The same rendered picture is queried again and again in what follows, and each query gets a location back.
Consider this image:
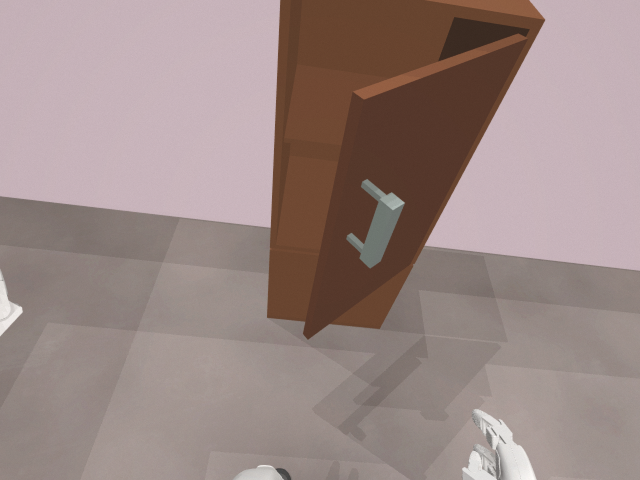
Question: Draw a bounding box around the robot right hand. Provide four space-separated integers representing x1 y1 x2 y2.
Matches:
462 409 537 480

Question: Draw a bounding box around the robot left hand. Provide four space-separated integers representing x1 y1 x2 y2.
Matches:
0 269 23 336

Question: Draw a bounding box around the robot left shin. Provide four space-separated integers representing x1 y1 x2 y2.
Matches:
257 465 282 479

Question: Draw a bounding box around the handle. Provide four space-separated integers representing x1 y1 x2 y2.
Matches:
346 179 405 268

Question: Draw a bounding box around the cupboard door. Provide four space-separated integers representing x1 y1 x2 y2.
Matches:
303 34 528 339

